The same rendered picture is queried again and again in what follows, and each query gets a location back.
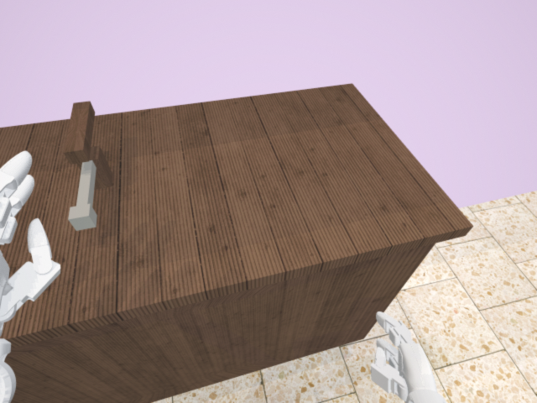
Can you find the counter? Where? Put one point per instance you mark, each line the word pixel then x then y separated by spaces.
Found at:
pixel 231 236

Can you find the tap lever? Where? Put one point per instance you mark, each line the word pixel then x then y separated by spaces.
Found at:
pixel 83 215

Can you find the robot left hand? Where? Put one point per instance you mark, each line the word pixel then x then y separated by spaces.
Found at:
pixel 30 281

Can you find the robot right hand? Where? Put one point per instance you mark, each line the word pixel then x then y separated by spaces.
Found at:
pixel 408 369

